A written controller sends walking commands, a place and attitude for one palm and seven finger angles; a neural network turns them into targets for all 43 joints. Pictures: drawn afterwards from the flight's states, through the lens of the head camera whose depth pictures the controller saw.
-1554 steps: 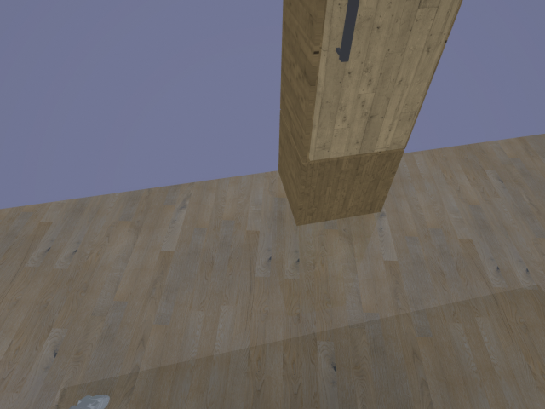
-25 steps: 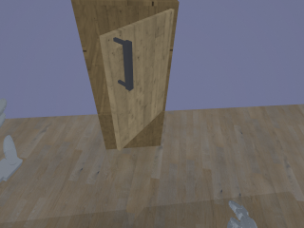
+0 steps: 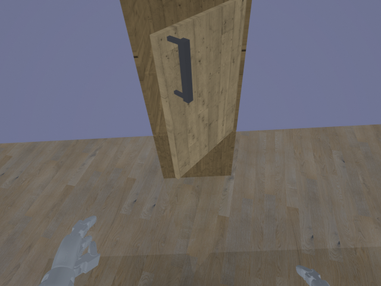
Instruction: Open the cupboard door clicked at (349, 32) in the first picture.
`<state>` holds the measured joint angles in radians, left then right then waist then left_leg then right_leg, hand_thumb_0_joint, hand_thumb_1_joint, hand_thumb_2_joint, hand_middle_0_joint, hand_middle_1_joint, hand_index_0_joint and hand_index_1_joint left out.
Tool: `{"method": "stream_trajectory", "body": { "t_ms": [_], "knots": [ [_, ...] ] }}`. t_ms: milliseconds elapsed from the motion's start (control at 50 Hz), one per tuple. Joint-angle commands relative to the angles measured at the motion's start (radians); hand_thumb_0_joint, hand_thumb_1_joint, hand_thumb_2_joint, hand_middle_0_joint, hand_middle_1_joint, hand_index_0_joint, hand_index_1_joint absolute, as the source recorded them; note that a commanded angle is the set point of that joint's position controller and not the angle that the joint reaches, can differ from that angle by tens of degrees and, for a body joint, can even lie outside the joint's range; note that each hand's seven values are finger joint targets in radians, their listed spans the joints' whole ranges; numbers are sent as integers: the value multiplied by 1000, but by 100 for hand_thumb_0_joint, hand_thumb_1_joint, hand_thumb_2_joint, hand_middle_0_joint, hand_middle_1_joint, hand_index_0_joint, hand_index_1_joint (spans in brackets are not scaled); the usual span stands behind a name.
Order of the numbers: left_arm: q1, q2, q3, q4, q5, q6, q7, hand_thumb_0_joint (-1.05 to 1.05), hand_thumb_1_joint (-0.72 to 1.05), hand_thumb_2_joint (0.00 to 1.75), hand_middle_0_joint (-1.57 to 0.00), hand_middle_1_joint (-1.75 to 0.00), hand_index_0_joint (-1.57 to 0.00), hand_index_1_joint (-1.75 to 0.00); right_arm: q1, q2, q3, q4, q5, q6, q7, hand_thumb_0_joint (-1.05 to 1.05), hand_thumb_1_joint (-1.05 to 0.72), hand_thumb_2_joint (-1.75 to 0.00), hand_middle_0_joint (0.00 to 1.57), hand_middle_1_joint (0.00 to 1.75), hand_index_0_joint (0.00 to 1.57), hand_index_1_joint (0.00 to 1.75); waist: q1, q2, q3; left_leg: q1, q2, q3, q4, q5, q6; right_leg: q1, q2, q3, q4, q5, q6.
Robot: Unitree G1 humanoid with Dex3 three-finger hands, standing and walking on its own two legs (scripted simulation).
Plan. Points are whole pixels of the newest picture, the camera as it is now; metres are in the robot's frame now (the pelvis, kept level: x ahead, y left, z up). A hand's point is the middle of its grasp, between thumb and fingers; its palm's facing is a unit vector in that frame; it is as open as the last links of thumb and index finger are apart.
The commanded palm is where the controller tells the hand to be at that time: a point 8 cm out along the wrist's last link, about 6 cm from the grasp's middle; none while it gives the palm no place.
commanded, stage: let the arm hang, fingers relaxed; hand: left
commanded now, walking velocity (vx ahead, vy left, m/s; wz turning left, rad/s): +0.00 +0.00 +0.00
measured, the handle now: (180, 71) +0.61 +0.05 +0.16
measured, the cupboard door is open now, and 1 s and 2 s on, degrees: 46 46 46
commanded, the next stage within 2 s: look to check the result in 0.94 s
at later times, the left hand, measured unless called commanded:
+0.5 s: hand out of the picture -0.07 +0.21 -0.15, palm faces +0.04 -0.97 -0.22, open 7.4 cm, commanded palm none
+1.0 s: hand out of the picture +0.00 +0.18 -0.15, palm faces +0.03 -0.98 -0.19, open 7.4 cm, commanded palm none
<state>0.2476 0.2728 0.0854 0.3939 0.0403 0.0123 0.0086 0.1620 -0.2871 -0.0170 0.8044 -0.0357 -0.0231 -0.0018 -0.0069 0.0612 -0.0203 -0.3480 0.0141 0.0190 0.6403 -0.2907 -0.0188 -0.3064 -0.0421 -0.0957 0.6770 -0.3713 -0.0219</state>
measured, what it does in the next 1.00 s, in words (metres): stands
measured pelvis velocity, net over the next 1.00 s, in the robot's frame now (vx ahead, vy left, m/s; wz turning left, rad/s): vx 0.00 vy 0.02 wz -0.01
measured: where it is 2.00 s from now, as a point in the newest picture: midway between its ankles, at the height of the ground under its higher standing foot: outside the picture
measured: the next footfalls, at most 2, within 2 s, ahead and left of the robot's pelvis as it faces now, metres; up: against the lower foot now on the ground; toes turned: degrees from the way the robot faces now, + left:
none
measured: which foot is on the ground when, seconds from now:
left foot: down 0.00-1.00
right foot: down 0.00-1.00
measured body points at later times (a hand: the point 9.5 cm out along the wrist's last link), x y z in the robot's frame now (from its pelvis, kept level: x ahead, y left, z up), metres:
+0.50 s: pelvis +0.00 +0.03 +0.02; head +0.02 +0.02 +0.47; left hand -0.07 +0.26 -0.13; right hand +0.00 -0.19 -0.14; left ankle +0.03 +0.13 -0.72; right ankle -0.01 -0.10 -0.72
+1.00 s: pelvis +0.00 +0.02 +0.02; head +0.01 +0.01 +0.47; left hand -0.01 +0.23 -0.14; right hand -0.03 -0.19 -0.15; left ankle +0.03 +0.13 -0.72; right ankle -0.01 -0.10 -0.72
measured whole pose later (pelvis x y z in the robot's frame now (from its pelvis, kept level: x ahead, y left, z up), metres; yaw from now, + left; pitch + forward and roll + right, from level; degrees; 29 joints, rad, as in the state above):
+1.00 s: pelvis +0.00 +0.02 +0.02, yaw +0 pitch -2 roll +0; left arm 0.28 0.12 0.02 1.15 0.01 0.00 0.03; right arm 0.30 -0.12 -0.01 1.15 -0.03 0.01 -0.03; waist -0.01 0.02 0.05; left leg -0.20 0.00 0.03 0.43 -0.19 0.01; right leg -0.16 -0.04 -0.09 0.45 -0.25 0.00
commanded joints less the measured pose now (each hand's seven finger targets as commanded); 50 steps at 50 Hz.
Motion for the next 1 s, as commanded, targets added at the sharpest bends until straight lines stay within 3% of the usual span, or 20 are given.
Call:
{"method": "stream_trajectory", "body": {
  "t_ms": [0, 40, 60, 80, 100, 120, 140, 240, 320, 500, 660, 720, 980],
  "knots": [
    [-6, 130, -13, 206, -10, -23, 4, 0, 90, 90, -20, -30, -20, -30, 19, -62, -21, -29, 3, 13, -8, 0, -90, -90, 20, 30, 20, 30, -8, -280, -33, 70, 13, -11, -44, 151, 23, 111, -181, 164, -232, 523, -78],
    [-23, 84, -37, 328, -23, -17, 9, 0, 90, 90, -20, -30, -20, -30, 25, -32, -3, 44, 4, 19, -8, 0, -90, -90, 20, 30, 20, 30, -10, -39, -23, 151, 53, -54, -158, 331, 29, 88, -107, 106, -199, 381, -23],
    [-11, 69, -44, 385, -27, -13, 10, 0, 90, 90, -20, -30, -20, -30, 16, -36, 2, 70, 6, 18, -10, 0, -90, -90, 20, 30, 20, 30, 2, 73, -16, 132, 74, -83, -194, 339, 42, 115, -75, 89, -209, 285, -1],
    [7, 60, -45, 443, -28, -12, 11, 0, 90, 90, -20, -30, -20, -30, 12, -29, 5, 95, 8, 19, -14, 0, -90, -90, 20, 30, 20, 30, 10, 109, -7, 106, 81, -95, -221, 297, 48, 150, -62, 85, -237, 222, 5],
    [27, 59, -46, 491, -29, -13, 12, 0, 90, 90, -20, -30, -20, -30, 8, -29, 7, 113, 13, 21, -18, 0, -90, -90, 20, 30, 20, 30, 18, 83, 8, 101, 80, -101, -229, 251, 47, 160, -61, 89, -272, 200, 1],
    [42, 19, -34, 524, -26, -13, 14, 0, 90, 90, -20, -30, -20, -30, 20, -9, 0, 129, 8, 24, -22, 0, -90, -90, 20, 30, 20, 30, 14, 116, 17, 89, 78, -96, -245, 183, 45, 164, -64, 82, -297, 176, -5],
    [45, 23, -39, 558, -28, -12, 13, 0, 90, 90, -20, -30, -20, -30, 31, -3, 2, 151, 9, 27, -23, 0, -90, -90, 20, 30, 20, 30, 11, 131, 24, 86, 75, -98, -263, 129, 42, 167, -63, 83, -310, 159, -10],
    [71, 2, -52, 673, -28, -18, 10, 0, 90, 90, -20, -30, -20, -30, 92, 4, -7, 220, 15, 27, -29, 0, -90, -90, 20, 30, 20, 30, 3, 4, 38, 122, 83, -110, -303, 86, 47, 153, -66, 66, -346, 145, -9],
    [98, 0, -58, 728, -29, -20, 13, 0, 90, 90, -20, -30, -20, -30, 119, 2, -4, 260, 19, 25, -30, 0, -90, -90, 20, 30, 20, 30, 4, -39, 61, 131, 86, -108, -320, 95, 50, 145, -71, 58, -354, 137, -6],
    [142, -18, -58, 769, -28, -17, 22, 0, 90, 90, -20, -30, -20, -30, 162, 24, -2, 305, 20, 25, -32, 0, -90, -90, 20, 30, 20, 30, 10, -49, 102, 107, 79, -111, -355, 30, 52, 127, -64, 60, -338, 104, -3],
    [133, -45, -55, 761, -29, -19, 29, 0, 90, 90, -20, -30, -20, -30, 188, 65, 0, 323, 15, 21, -31, 0, -90, -90, 20, 30, 20, 30, 8, -50, 128, 95, 69, -89, -336, 92, 50, 118, -69, 68, -328, 138, -1],
    [126, -49, -50, 754, -28, -18, 30, 0, 90, 90, -20, -30, -20, -30, 196, 75, -1, 327, 14, 21, -31, 0, -90, -90, 20, 30, 20, 30, 8, -47, 141, 76, 68, -91, -341, 59, 49, 114, -66, 67, -327, 118, -2],
    [115, -49, -45, 740, -31, -26, 30, 0, 90, 90, -20, -30, -20, -30, 207, 90, -3, 330, 14, 24, -31, 0, -90, -90, 20, 30, 20, 30, 0, -57, 116, 116, 61, -63, -292, 135, 44, 107, -74, 82, -346, 134, -11]
  ]
}}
